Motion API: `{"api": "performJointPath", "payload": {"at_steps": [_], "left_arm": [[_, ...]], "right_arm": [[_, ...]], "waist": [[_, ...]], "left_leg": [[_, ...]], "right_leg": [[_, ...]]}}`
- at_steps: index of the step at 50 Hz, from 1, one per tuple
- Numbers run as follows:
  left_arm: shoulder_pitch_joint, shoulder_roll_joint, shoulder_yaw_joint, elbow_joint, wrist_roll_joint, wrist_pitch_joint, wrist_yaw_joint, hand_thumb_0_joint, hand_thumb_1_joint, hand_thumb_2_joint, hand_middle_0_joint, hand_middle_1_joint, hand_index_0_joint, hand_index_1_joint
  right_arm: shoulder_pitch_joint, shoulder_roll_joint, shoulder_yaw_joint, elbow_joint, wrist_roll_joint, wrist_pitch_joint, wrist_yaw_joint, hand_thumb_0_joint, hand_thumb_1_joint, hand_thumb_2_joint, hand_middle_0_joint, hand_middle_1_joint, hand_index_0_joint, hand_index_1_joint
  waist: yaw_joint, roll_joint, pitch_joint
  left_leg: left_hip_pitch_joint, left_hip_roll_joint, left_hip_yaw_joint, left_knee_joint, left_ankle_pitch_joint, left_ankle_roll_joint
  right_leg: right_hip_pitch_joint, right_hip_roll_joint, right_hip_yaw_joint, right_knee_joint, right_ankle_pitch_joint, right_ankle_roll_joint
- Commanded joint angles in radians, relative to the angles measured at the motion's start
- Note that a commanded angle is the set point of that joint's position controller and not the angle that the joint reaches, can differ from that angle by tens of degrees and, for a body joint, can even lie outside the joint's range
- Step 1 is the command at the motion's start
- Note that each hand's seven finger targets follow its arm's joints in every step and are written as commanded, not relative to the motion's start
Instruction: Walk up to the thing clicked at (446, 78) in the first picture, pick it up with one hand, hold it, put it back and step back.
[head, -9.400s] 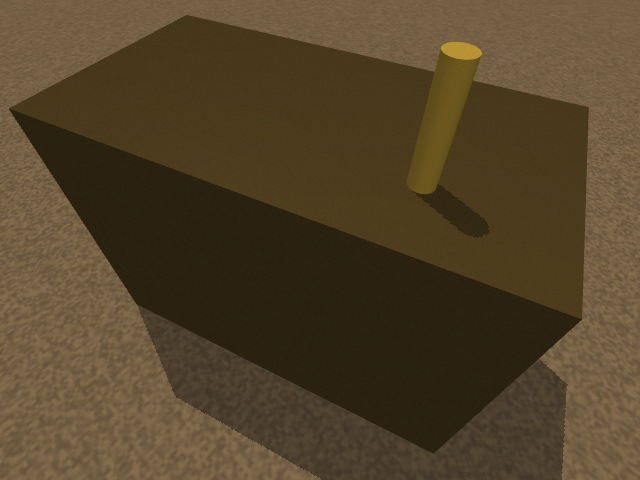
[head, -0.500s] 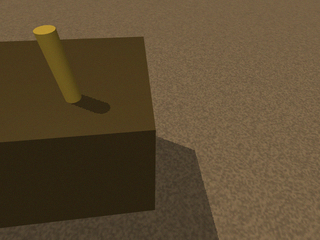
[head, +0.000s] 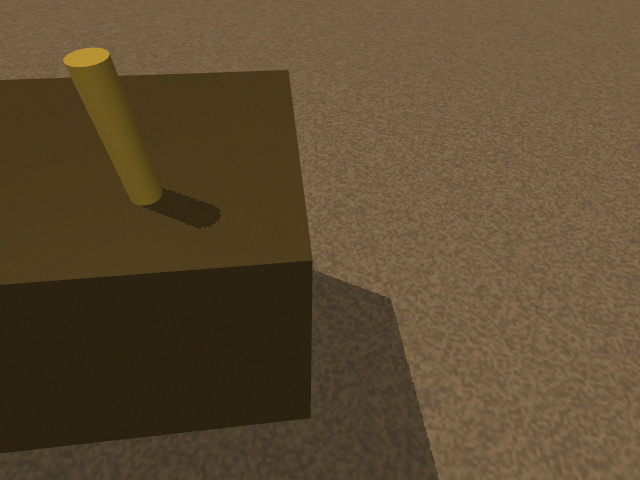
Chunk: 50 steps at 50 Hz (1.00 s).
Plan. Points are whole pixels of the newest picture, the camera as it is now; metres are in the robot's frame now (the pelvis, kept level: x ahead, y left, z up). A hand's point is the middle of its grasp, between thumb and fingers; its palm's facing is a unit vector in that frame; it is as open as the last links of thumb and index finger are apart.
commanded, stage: stand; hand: left
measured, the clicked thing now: (121, 136) +0.55 +0.29 +0.13
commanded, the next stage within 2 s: rise first in 0.60 s
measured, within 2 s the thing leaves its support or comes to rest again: neither
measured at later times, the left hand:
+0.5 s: hand out of the picture +0.08 +0.25 -0.16, palm faces -0.04 -0.94 -0.34, open 7.4 cm
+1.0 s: hand (128, 463) +0.17 +0.25 -0.11, palm faces +0.22 -0.92 -0.32, open 12.4 cm
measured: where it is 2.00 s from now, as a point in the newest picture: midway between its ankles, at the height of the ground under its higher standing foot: outside the picture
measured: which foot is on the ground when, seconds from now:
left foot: down 0.00-1.00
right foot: down 0.00-1.00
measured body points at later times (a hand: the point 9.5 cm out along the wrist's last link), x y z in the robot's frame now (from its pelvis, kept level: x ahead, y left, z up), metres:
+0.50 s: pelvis +0.00 +0.00 +0.00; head +0.01 +0.00 +0.45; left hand +0.08 +0.30 -0.13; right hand +0.08 -0.30 -0.13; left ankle +0.00 +0.12 -0.75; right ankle -0.01 -0.13 -0.75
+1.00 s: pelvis -0.01 +0.00 -0.01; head +0.02 +0.00 +0.44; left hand +0.16 +0.30 -0.09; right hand +0.16 -0.28 -0.11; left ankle -0.01 +0.12 -0.75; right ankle -0.01 -0.13 -0.75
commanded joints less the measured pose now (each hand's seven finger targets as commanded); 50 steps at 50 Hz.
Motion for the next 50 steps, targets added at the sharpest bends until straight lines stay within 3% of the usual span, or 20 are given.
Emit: {"api": "performJointPath", "payload": {"at_steps": [1, 5, 18, 22, 34, 35, 36, 37, 38, 39, 40, 42, 44, 45, 46, 47, 48, 50], "left_arm": [[-0.024, 0.213, 0.046, -0.058, 0.000, -0.017, 0.020, 0.000, 0.899, 0.900, -0.200, -0.300, -0.200, -0.300], [-0.024, 0.209, 0.044, -0.061, 0.001, -0.019, 0.019, 0.000, 0.899, 0.900, -0.200, -0.300, -0.200, -0.300], [-0.031, 0.211, 0.046, -0.065, 0.000, -0.017, 0.020, 0.000, 0.899, 0.900, -0.200, -0.300, -0.200, -0.300], [-0.032, 0.213, 0.046, -0.063, 0.000, -0.017, 0.021, 0.000, 0.899, 0.900, -0.200, -0.300, -0.200, -0.300], [-0.025, 0.210, 0.046, -0.061, 0.000, -0.016, 0.019, 0.000, 0.899, 0.900, -0.200, -0.300, -0.200, -0.300], [-0.028, 0.212, 0.045, -0.061, 0.000, -0.017, 0.020, 0.000, 0.819, 0.820, -0.120, -0.220, -0.120, -0.220], [-0.379, 0.004, 0.012, -0.412, -0.077, -0.097, 0.026, 0.000, 0.739, 0.740, -0.050, -0.140, -0.040, -0.140], [-0.359, 0.099, 0.037, -0.458, -0.110, -0.133, 0.054, 0.000, 0.659, 0.660, -0.062, -0.067, -0.046, -0.082], [-0.234, 0.168, 0.073, -0.354, -0.110, -0.125, 0.069, 0.000, 0.579, 0.580, -0.062, -0.069, -0.054, -0.076], [-0.173, 0.232, 0.138, -0.287, -0.105, -0.106, 0.082, 0.000, 0.499, 0.500, -0.063, -0.070, -0.054, -0.078], [-0.156, 0.236, 0.165, -0.296, -0.101, -0.102, 0.087, 0.000, 0.419, 0.420, -0.054, -0.060, -0.047, -0.066], [-0.143, 0.174, 0.164, -0.298, -0.083, -0.111, 0.092, 0.000, 0.287, 0.260, -0.050, -0.058, -0.054, -0.054], [-0.018, 0.218, 0.252, -0.415, -0.052, -0.105, 0.092, 0.000, 0.175, 0.164, -0.047, -0.055, -0.064, -0.036], [0.081, 0.157, 0.229, -0.338, -0.051, -0.088, 0.088, 0.000, 0.104, 0.121, -0.042, -0.051, -0.068, -0.023], [0.060, 0.143, 0.217, -0.385, -0.051, -0.087, 0.090, 0.000, 0.024, 0.090, -0.039, -0.047, -0.067, -0.017], [0.025, 0.174, 0.239, -0.482, -0.050, -0.095, 0.092, 0.000, -0.025, 0.068, -0.034, -0.039, -0.063, -0.009], [0.050, 0.164, 0.250, -0.518, -0.053, -0.091, 0.092, 0.000, -0.068, 0.061, -0.032, -0.038, -0.058, -0.011], [0.060, 0.117, 0.217, -0.599, -0.059, -0.084, 0.087, 0.000, -0.194, 0.039, -0.032, -0.035, -0.050, -0.016]], "right_arm": [[-0.042, -0.213, -0.038, -0.055, 0.002, -0.024, -0.011, 0.000, -0.900, -0.900, 0.200, 0.300, 0.200, 0.300], [-0.038, -0.218, -0.040, -0.056, 0.001, -0.022, -0.010, 0.000, -0.900, -0.900, 0.200, 0.300, 0.200, 0.300], [-0.036, -0.210, -0.040, -0.061, 0.002, -0.025, -0.013, 0.000, -0.900, -0.900, 0.200, 0.300, 0.200, 0.300], [-0.029, -0.208, -0.040, -0.059, 0.001, -0.024, -0.012, 0.000, -0.900, -0.900, 0.200, 0.300, 0.200, 0.300], [-0.031, -0.213, -0.042, -0.057, 0.002, -0.025, -0.012, 0.000, -0.900, -0.900, 0.200, 0.300, 0.200, 0.300], [-0.026, -0.210, -0.041, -0.057, 0.002, -0.024, -0.011, 0.000, -0.820, -0.820, 0.120, 0.220, 0.120, 0.220], [-0.377, -0.016, 0.005, -0.408, 0.104, -0.146, -0.024, 0.000, -0.740, -0.740, 0.049, 0.140, 0.050, 0.140], [-0.353, -0.070, -0.007, -0.473, 0.116, -0.165, -0.041, 0.000, -0.660, -0.660, 0.048, 0.060, 0.049, 0.060], [-0.213, -0.193, -0.076, -0.348, 0.112, -0.151, -0.062, 0.000, -0.580, -0.580, 0.048, 0.049, 0.049, 0.049], [-0.143, -0.216, -0.115, -0.245, 0.106, -0.131, -0.074, 0.000, -0.500, -0.500, 0.048, 0.049, 0.049, 0.049], [-0.174, -0.219, -0.135, -0.266, 0.101, -0.136, -0.078, 0.000, -0.420, -0.420, 0.048, 0.049, 0.049, 0.049], [-0.151, -0.134, -0.121, -0.251, 0.079, -0.140, -0.081, 0.000, -0.260, -0.260, 0.048, 0.048, 0.049, 0.048], [0.015, -0.159, -0.198, -0.295, 0.053, -0.126, -0.078, 0.000, -0.134, -0.171, 0.049, 0.047, 0.049, 0.047], [0.095, -0.118, -0.182, -0.247, 0.050, -0.113, -0.074, 0.000, -0.054, -0.145, 0.049, 0.047, 0.049, 0.047], [0.038, -0.101, -0.161, -0.282, 0.052, -0.111, -0.072, 0.000, 0.026, -0.122, 0.049, 0.047, 0.049, 0.047], [-0.023, -0.123, -0.172, -0.373, 0.052, -0.114, -0.074, 0.000, 0.101, -0.104, 0.049, 0.047, 0.049, 0.047], [0.032, -0.075, -0.155, -0.352, 0.054, -0.103, -0.072, 0.000, 0.149, -0.092, 0.049, 0.047, 0.049, 0.047], [0.015, -0.048, -0.135, -0.418, 0.056, -0.094, -0.071, 0.000, 0.260, -0.063, 0.049, 0.046, 0.049, 0.046]], "waist": [[-0.002, -0.001, -0.078], [-0.002, -0.005, -0.077], [-0.001, -0.003, -0.084], [-0.005, -0.013, -0.057], [-0.002, -0.005, -0.056], [-0.005, -0.008, -0.051], [-0.031, 0.010, -0.093], [0.016, -0.051, -0.138], [-0.012, 0.009, -0.088], [-0.001, 0.012, -0.052], [0.010, 0.014, -0.118], [0.013, 0.031, -0.225], [0.015, 0.074, -0.315], [0.011, 0.042, -0.244], [0.027, 0.036, -0.236], [0.031, 0.039, -0.263], [0.034, 0.052, -0.258], [0.026, 0.040, -0.200]], "left_leg": [[0.050, 0.130, -0.100, -0.034, 0.177, 0.021], [0.048, 0.128, -0.092, -0.029, 0.154, 0.023], [0.047, 0.130, -0.096, -0.031, 0.217, 0.022], [0.033, 0.130, -0.100, -0.041, 0.176, 0.020], [0.037, 0.127, -0.101, -0.047, 0.165, 0.020], [0.030, 0.127, -0.102, -0.050, 0.156, 0.018], [-0.124, -0.008, 0.001, 0.066, 0.055, 0.005], [-0.061, 0.002, -0.005, 0.028, 0.031, 0.004], [-0.075, 0.004, 0.005, 0.020, -0.014, 0.002], [-0.138, 0.000, 0.008, 0.049, -0.011, -0.002], [-0.126, 0.006, 0.008, 0.077, 0.028, -0.002], [-0.103, 0.004, 0.003, 0.107, 0.088, 0.000], [-0.049, -0.001, 0.000, 0.108, 0.193, -0.002], [-0.069, -0.001, 0.004, 0.099, 0.209, -0.004], [-0.073, -0.004, 0.002, 0.092, 0.225, -0.005], [-0.053, -0.007, 0.005, 0.087, 0.238, -0.007], [-0.053, -0.009, 0.007, 0.087, 0.238, -0.005], [-0.067, -0.013, 0.012, 0.069, 0.190, 0.001]], "right_leg": [[-0.021, -0.108, 0.075, -0.039, 0.179, -0.040], [-0.021, -0.111, 0.080, -0.052, 0.173, -0.038], [-0.003, -0.111, 0.071, -0.036, 0.212, -0.041], [-0.018, -0.109, 0.070, -0.044, 0.162, -0.040], [-0.026, -0.108, 0.073, -0.050, 0.152, -0.039], [-0.022, -0.105, 0.070, -0.051, 0.139, -0.039], [-0.141, 0.019, -0.038, 0.043, 0.052, -0.030], [-0.059, 0.019, -0.047, 0.019, 0.021, -0.031], [-0.099, 0.020, -0.037, 0.024, -0.006, -0.035], [-0.141, 0.025, -0.043, 0.044, -0.005, -0.038], [-0.134, 0.023, -0.046, 0.077, 0.032, -0.040], [-0.116, 0.020, -0.042, 0.109, 0.099, -0.037], [-0.092, 0.028, -0.047, 0.107, 0.181, -0.041], [-0.086, 0.032, -0.052, 0.095, 0.190, -0.040], [-0.076, 0.032, -0.053, 0.086, 0.198, -0.037], [-0.059, 0.031, -0.052, 0.081, 0.209, -0.034], [-0.062, 0.029, -0.055, 0.079, 0.207, -0.033], [-0.088, 0.022, -0.055, 0.058, 0.169, -0.029]]}}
